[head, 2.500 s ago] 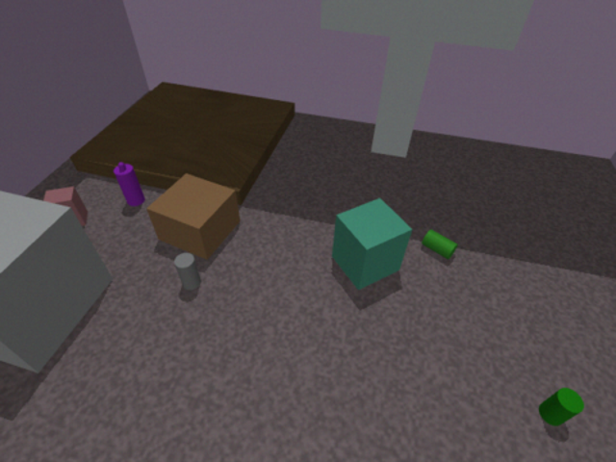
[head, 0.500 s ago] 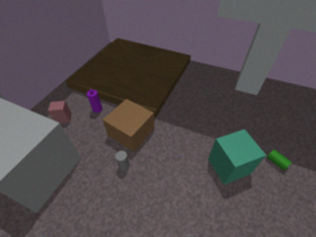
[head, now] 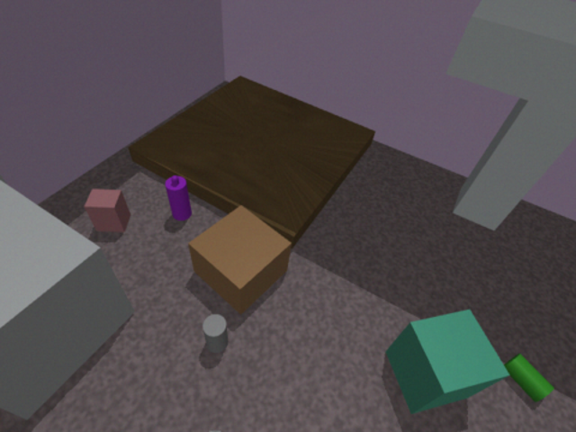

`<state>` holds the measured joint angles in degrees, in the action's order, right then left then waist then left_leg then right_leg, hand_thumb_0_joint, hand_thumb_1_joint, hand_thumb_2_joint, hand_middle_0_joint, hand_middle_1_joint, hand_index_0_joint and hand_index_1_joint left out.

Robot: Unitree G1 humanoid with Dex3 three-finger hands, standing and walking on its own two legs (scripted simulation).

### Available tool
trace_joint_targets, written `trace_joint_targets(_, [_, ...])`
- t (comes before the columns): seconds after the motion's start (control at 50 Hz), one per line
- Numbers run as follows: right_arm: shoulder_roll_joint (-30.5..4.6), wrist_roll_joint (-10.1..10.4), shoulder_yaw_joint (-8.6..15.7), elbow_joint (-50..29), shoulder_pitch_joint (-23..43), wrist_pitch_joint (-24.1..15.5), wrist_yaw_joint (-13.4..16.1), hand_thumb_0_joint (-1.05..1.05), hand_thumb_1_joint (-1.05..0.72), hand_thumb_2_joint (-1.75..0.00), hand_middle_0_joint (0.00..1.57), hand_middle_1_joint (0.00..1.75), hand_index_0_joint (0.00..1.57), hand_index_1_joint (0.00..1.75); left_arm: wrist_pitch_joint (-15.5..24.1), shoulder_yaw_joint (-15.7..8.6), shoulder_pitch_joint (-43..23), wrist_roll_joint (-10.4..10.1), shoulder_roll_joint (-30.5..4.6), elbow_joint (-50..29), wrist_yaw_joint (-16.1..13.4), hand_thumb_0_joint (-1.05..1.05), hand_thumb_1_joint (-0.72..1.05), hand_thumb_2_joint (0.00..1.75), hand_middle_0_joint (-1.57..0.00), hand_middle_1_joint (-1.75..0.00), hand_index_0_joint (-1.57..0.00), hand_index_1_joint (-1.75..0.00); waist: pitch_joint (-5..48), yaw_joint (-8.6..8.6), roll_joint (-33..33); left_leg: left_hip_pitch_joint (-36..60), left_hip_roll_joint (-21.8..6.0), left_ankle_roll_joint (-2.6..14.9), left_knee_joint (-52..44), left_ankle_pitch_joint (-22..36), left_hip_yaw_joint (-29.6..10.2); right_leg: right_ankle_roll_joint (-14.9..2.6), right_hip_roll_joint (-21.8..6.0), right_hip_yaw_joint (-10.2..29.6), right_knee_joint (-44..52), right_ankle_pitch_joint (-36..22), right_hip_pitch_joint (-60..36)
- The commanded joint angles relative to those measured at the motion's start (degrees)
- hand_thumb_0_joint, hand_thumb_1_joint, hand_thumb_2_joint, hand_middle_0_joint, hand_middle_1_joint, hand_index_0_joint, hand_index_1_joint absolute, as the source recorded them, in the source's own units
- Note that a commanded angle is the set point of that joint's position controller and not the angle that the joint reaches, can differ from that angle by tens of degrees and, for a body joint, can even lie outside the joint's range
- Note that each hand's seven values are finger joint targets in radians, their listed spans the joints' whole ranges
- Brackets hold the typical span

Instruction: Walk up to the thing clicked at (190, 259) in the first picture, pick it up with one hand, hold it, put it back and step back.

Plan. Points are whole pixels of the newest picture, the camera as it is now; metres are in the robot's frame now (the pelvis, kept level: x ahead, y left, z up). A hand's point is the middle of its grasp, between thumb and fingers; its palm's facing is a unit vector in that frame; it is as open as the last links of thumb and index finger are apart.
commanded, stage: walk up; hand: left
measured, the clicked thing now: (216, 334) +0.53 +0.18 -0.68
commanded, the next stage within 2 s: none
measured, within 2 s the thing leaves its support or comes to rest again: neither
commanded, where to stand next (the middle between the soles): +0.17 -0.02 m, yaw +0 degrees
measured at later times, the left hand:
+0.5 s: hand (141, 424) +0.17 +0.20 -0.11, palm faces -0.02 -0.90 -0.43, open 7.4 cm
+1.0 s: hand (131, 403) +0.20 +0.23 -0.15, palm faces +0.00 -0.94 -0.35, open 7.4 cm
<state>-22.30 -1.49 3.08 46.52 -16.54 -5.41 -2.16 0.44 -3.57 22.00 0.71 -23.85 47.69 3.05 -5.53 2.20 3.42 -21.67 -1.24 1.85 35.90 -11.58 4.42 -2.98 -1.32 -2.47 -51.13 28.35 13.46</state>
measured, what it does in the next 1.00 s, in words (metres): walks ahead: right foot, then left foot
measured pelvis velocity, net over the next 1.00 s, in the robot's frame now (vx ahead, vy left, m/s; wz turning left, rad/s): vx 0.14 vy -0.03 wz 0.03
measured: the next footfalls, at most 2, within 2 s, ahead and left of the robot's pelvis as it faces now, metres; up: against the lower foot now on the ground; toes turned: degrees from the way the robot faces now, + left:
right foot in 0.34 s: +0.21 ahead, -0.18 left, +0.00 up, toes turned -1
left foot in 0.72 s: +0.19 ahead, +0.09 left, +0.00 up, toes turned +3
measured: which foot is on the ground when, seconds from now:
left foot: down 0.00-0.34, up 0.36-0.70, down 0.72-1.00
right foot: up 0.00-0.32, down 0.34-1.00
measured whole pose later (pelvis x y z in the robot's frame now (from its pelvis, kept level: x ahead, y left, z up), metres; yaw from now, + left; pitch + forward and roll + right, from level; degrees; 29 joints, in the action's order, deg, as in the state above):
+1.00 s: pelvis +0.14 -0.03 +0.01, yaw +2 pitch -2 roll -1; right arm -20.9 -0.3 0.3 57.4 -8.8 0.0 -1.5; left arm 1.1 0.3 10.7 -0.1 -22.1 58.3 0.1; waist -3.0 0.6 0.6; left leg -15.6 -1.8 -0.2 35.0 -17.3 0.7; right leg 2.1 -3.0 -1.2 -32.4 15.3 14.9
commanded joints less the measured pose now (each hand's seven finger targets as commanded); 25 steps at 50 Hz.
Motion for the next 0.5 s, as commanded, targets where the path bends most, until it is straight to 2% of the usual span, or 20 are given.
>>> trace_joint_targets(0.0, [-17.7,1.5,5.5,-4.0,-7.3,-0.9,2.2,0.00,-0.90,-0.90,0.20,0.30,0.20,0.30,1.8,-3.1,0.4,0.0,-13.2,-4.9,-1.2,0.00,0.90,0.90,-0.20,-0.30,-0.20,-0.30,4.5,-4.87,-7.3,20.5,-21.4,13.10,-20.3,-6.1,-31.6,-0.33,-1.9,9.3,-16.9,-0.7,24.0])
trace_joint_targets(0.02, [-16.0,1.5,4.6,-4.3,-5.8,-1.1,2.4,0.00,-0.90,-0.90,0.20,0.30,0.20,0.30,1.6,-3.1,0.8,-0.2,-12.5,-3.9,-1.0,0.00,0.90,0.90,-0.20,-0.30,-0.20,-0.30,2.4,-3.77,-6.5,15.8,-18.2,10.45,-19.6,0.3,-23.7,-0.09,-2.8,10.3,-14.8,-3.7,21.4])
trace_joint_targets(0.04, [-15.6,1.7,4.2,-4.2,-5.5,-1.3,2.3,0.00,-0.90,-0.90,0.20,0.30,0.20,0.30,1.5,-3.1,2.6,-0.6,-11.8,-3.1,-0.8,0.00,0.90,0.90,-0.20,-0.30,-0.20,-0.30,1.3,-2.76,-8.3,12.8,-16.6,9.33,-19.4,4.8,-18.3,0.30,-3.2,8.9,-12.7,-5.2,18.8])
trace_joint_targets(0.06, [-15.5,1.7,4.1,-4.1,-4.3,-1.5,2.1,0.00,-0.90,-0.90,0.20,0.30,0.20,0.30,1.3,-2.9,3.7,-0.6,-11.3,-2.5,-0.5,0.00,0.90,0.90,-0.20,-0.30,-0.20,-0.30,1.0,-1.99,-9.5,9.3,-14.6,8.87,-19.6,5.5,-14.4,0.78,-3.2,7.3,-11.4,-7.3,16.1])
trace_joint_targets(0.08, [-15.7,1.5,4.1,-4.2,-3.6,-1.4,2.0,0.00,-0.90,-0.90,0.20,0.30,0.20,0.30,1.2,-2.9,4.5,-0.7,-10.7,-2.3,-0.2,0.00,0.90,0.90,-0.20,-0.30,-0.20,-0.30,1.5,-1.89,-12.0,9.0,-13.8,9.20,-19.5,4.5,-12.4,1.48,-3.3,5.9,-8.7,-8.7,15.1])
trace_joint_targets(0.12, [-15.8,1.1,4.2,-5.3,-2.4,-1.2,1.7,0.00,-0.90,-0.90,0.20,0.30,0.20,0.30,1.3,-2.8,3.3,-0.6,-10.1,-2.4,0.3,0.00,0.90,0.90,-0.20,-0.30,-0.20,-0.30,-0.1,-1.86,-14.2,6.7,-12.5,10.17,-20.9,-1.7,-9.8,2.74,-4.1,3.5,-2.4,-10.3,14.1])
trace_joint_targets(0.18, [-15.5,0.7,3.7,-5.5,-0.2,-0.2,1.5,0.00,-0.90,-0.90,0.20,0.30,0.20,0.30,1.8,-2.5,0.9,-0.5,-9.0,-2.0,0.1,0.00,0.90,0.90,-0.20,-0.30,-0.20,-0.30,-1.4,-1.98,-15.6,2.2,-11.6,10.65,-18.9,0.6,-6.3,3.50,-4.1,1.0,5.6,-13.8,10.1])
trace_joint_targets(0.2, [-15.2,0.6,3.4,-5.2,-0.1,0.1,1.5,0.00,-0.90,-0.90,0.20,0.30,0.20,0.30,2.0,-2.4,0.0,-0.4,-8.9,-1.9,-0.3,0.00,0.90,0.90,-0.20,-0.30,-0.20,-0.30,-0.9,-2.34,-15.2,1.9,-11.2,10.44,-17.2,4.1,-6.3,3.74,-3.6,0.5,7.7,-15.1,8.7])
trace_joint_targets(0.24, [-15.3,1.0,3.2,-4.8,0.7,1.1,1.5,0.00,-0.90,-0.90,0.20,0.30,0.20,0.30,2.5,-2.4,0.7,-0.3,-8.7,-0.7,-1.3,0.00,0.90,0.90,-0.20,-0.30,-0.20,-0.30,2.0,-1.54,-15.3,1.4,-12.3,10.08,-11.9,10.3,-6.8,3.42,-2.0,-1.0,10.5,-16.6,3.9])
trace_joint_targets(0.26, [-14.8,1.3,3.0,-4.6,1.5,1.6,1.6,0.00,-0.90,-0.90,0.20,0.30,0.20,0.30,2.9,-2.4,1.0,-0.2,-8.5,0.4,-1.8,0.00,0.90,0.90,-0.20,-0.30,-0.20,-0.30,3.3,-0.71,-12.9,-0.4,-11.6,8.89,-8.2,10.1,-6.2,2.94,-0.7,-1.8,14.3,-20.2,-0.2])
trace_joint_targets(0.28, [-14.0,1.7,2.6,-4.7,2.9,2.3,1.7,0.00,-0.90,-0.90,0.20,0.30,0.20,0.30,3.4,-2.4,2.7,-0.1,-8.5,1.4,-2.3,0.00,0.90,0.90,-0.20,-0.30,-0.20,-0.30,5.3,0.56,-10.7,0.2,-9.6,7.23,-2.7,9.2,-4.3,2.47,0.5,-2.4,19.4,-24.0,-3.7])
trace_joint_targets(0.3, [-10.1,2.1,1.5,-4.3,1.9,2.8,1.8,0.00,-0.90,-0.90,0.20,0.30,0.20,0.30,4.1,-2.7,4.7,0.0,-9.8,2.6,-2.8,0.00,0.90,0.90,-0.20,-0.30,-0.20,-0.30,6.8,1.75,-3.3,-0.2,-6.5,4.49,5.6,2.3,-2.7,1.97,-0.8,0.3,23.1,-27.3,-6.7])
trace_joint_targets(0.32, [-7.0,2.3,0.5,-5.6,-1.4,2.8,1.5,0.00,-0.90,-0.90,0.20,0.30,0.20,0.30,4.8,-4.0,6.0,0.6,-15.1,1.2,-2.9,0.00,0.90,0.90,-0.20,-0.30,-0.20,-0.30,9.2,1.19,9.3,-4.2,-1.2,2.27,16.8,-12.8,1.0,-0.57,-9.8,13.6,28.7,-23.4,-9.2])
trace_joint_targets(0.34, [-5.9,2.0,-0.2,-4.2,-5.5,3.8,1.7,0.00,-0.90,-0.90,0.20,0.30,0.20,0.30,5.0,-4.2,2.0,0.6,-17.3,-0.7,-3.1,0.00,0.90,0.90,-0.20,-0.30,-0.20,-0.30,7.4,-1.29,10.3,-8.9,1.3,0.28,20.9,-20.2,-4.3,-3.99,-19.7,30.4,34.2,-15.0,-6.5])
trace_joint_targets(0.36, [-11.3,1.8,1.5,-2.9,-5.3,4.4,2.1,0.00,-0.90,-0.90,0.20,0.30,0.20,0.30,4.6,-4.4,-1.2,0.1,-18.8,-1.4,-3.1,0.00,0.90,0.90,-0.20,-0.30,-0.20,-0.30,6.1,-0.96,6.6,-8.0,-0.2,0.31,24.3,-21.9,-5.7,-10.06,-21.5,30.9,34.4,-8.2,-3.9])
trace_joint_targets(0.38, [-13.1,1.3,2.3,-2.0,-4.3,4.5,2.4,0.00,-0.90,-0.90,0.20,0.30,0.20,0.30,4.2,-4.5,-2.0,0.0,-19.3,-1.4,-3.2,0.00,0.90,0.90,-0.20,-0.30,-0.20,-0.30,4.1,-0.68,8.4,-10.4,-1.6,0.45,26.3,-22.0,-6.5,-11.17,-21.1,32.0,34.7,-4.1,-2.3])
trace_joint_targets(0.4, [-13.5,1.6,2.4,-1.1,-2.7,4.6,2.4,0.00,-0.90,-0.90,0.20,0.30,0.20,0.30,4.2,-4.1,-2.2,-0.1,-17.2,-1.6,-3.3,0.00,0.90,0.90,-0.20,-0.30,-0.20,-0.30,3.1,-0.21,7.3,-11.1,-2.5,0.17,25.6,-19.4,-8.6,-10.11,-18.7,28.1,34.7,-4.9,-2.1])
trace_joint_targets(0.42, [-13.2,1.9,2.3,-0.2,-2.8,4.5,2.3,0.00,-0.90,-0.90,0.20,0.30,0.20,0.30,4.3,-3.4,-3.0,0.0,-16.0,-1.6,-3.5,0.00,0.90,0.90,-0.20,-0.30,-0.20,-0.30,3.2,-0.56,8.1,-10.6,-2.9,0.02,24.1,-17.0,-9.1,-8.75,-16.6,23.9,33.9,-7.6,-1.9])
trace_joint_targets(0.44, [-13.0,1.8,2.2,0.4,-3.3,4.6,2.0,0.00,-0.90,-0.90,0.20,0.30,0.20,0.30,4.3,-3.2,-4.1,0.0,-15.4,-1.7,-3.6,0.00,0.90,0.90,-0.20,-0.30,-0.20,-0.30,3.9,-1.21,8.4,-10.2,-3.1,-0.27,22.5,-15.5,-8.2,-8.18,-15.3,19.8,32.8,-10.8,-2.3])
trace_joint_targets(0.48, [-12.4,1.0,2.3,1.4,-3.6,5.2,1.7,0.00,-0.90,-0.90,0.20,0.30,0.20,0.30,4.4,-2.8,-4.3,0.1,-14.7,-1.5,-3.9,0.00,0.90,0.90,-0.20,-0.30,-0.20,-0.30,4.6,-0.95,7.4,-7.5,-2.5,-0.84,21.2,-13.0,-7.8,-7.62,-14.0,16.0,31.6,-15.2,-0.9])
